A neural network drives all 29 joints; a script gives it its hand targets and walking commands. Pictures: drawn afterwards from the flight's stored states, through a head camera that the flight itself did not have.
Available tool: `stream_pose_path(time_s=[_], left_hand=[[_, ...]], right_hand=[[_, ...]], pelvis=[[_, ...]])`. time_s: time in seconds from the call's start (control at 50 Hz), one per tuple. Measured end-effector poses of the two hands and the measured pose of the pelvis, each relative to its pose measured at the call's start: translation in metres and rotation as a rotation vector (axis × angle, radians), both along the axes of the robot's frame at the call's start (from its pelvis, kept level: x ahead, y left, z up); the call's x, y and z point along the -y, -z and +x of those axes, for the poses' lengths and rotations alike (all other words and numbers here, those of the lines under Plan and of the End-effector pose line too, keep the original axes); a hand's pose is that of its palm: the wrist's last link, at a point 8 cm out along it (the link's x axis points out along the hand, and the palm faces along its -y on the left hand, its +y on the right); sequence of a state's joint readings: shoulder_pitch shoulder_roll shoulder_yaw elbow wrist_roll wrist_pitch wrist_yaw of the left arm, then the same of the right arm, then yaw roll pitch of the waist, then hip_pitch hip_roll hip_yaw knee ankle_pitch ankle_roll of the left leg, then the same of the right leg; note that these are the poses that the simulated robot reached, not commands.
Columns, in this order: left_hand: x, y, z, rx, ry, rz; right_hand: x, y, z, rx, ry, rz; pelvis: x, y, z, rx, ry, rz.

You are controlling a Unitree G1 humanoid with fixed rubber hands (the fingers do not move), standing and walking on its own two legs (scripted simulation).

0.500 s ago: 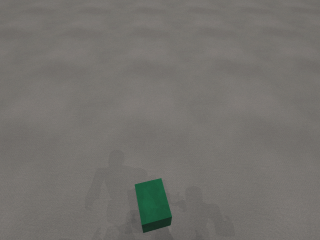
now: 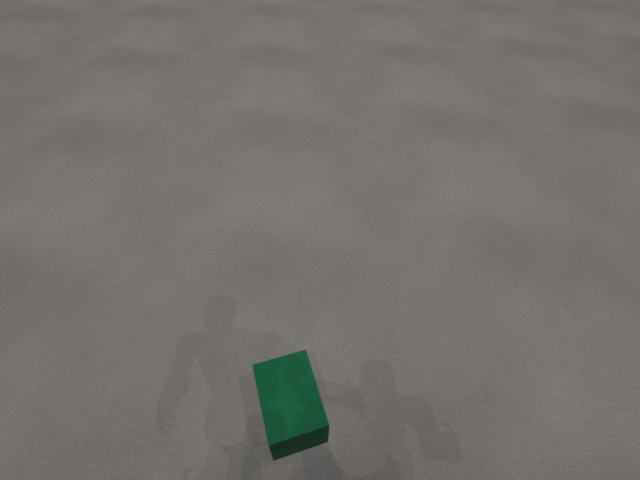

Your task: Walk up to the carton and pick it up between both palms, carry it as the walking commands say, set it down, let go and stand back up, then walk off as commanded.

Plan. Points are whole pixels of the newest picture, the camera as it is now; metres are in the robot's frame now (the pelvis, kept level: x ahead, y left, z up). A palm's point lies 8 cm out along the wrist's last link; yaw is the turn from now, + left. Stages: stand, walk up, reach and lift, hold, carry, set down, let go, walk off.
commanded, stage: walk off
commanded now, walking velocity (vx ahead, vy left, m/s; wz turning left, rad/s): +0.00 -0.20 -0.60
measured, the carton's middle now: (290, 403) +0.47 +0.10 -0.70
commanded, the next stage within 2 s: none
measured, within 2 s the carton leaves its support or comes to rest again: neither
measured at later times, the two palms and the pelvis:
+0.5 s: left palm out of the picture +0.09 +0.13 -0.13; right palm out of the picture +0.03 -0.43 -0.11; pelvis -0.02 -0.13 -0.01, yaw -11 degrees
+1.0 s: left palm (381, 450) +0.20 -0.07 -0.12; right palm out of the picture -0.19 -0.53 -0.13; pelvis -0.06 -0.25 -0.02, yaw -28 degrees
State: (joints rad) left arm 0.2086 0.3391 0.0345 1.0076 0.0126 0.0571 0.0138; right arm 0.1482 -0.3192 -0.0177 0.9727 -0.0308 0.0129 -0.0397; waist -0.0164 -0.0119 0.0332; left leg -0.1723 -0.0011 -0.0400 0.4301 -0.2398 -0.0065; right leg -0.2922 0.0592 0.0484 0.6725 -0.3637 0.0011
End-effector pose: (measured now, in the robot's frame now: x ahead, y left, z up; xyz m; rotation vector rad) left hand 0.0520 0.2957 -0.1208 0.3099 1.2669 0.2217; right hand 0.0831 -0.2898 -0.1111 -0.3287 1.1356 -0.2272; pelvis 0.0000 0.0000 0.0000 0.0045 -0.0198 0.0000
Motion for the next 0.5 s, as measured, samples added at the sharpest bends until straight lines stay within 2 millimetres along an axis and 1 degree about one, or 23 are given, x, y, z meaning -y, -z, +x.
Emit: stream_pose_path(time_s=[0.04,0.1,0.16,0.2,0.24,0.28,0.38,0.44,0.5], left_hand=[[0.008,0.000,-0.001,-0.025,0.009,0.001],[0.027,0.000,0.006,-0.031,0.033,-0.007],[0.054,0.001,0.017,-0.027,0.072,-0.022],[0.072,0.004,0.025,-0.013,0.102,-0.020],[0.091,0.005,0.031,0.006,0.118,-0.030],[0.107,0.001,0.033,0.020,0.127,-0.037],[0.138,-0.003,0.038,0.036,0.156,-0.039],[0.153,0.002,0.041,0.046,0.175,-0.054],[0.165,0.010,0.041,0.038,0.191,-0.080]], right_hand=[[0.013,0.000,-0.011,-0.014,0.028,-0.014],[0.037,0.003,-0.027,-0.049,0.062,-0.031],[0.066,0.010,-0.043,-0.072,0.101,-0.032],[0.089,0.020,-0.053,-0.081,0.124,-0.033],[0.105,0.024,-0.064,-0.103,0.141,-0.037],[0.114,0.021,-0.068,-0.116,0.162,-0.031],[0.129,0.011,-0.061,-0.072,0.175,-0.009],[0.134,0.007,-0.058,-0.044,0.184,-0.008],[0.137,0.003,-0.056,-0.020,0.198,-0.013]], pelvis=[[0.010,0.000,-0.001,-0.004,0.016,-0.006],[0.027,0.001,-0.001,-0.009,0.042,-0.011],[0.048,0.005,-0.003,-0.014,0.072,-0.016],[0.065,0.013,-0.005,-0.016,0.093,-0.020],[0.080,0.016,-0.008,-0.015,0.103,-0.022],[0.092,0.012,-0.010,-0.016,0.113,-0.012],[0.114,0.004,-0.013,-0.020,0.146,-0.003],[0.124,0.004,-0.015,-0.021,0.167,-0.007],[0.132,0.005,-0.018,-0.021,0.191,-0.014]])
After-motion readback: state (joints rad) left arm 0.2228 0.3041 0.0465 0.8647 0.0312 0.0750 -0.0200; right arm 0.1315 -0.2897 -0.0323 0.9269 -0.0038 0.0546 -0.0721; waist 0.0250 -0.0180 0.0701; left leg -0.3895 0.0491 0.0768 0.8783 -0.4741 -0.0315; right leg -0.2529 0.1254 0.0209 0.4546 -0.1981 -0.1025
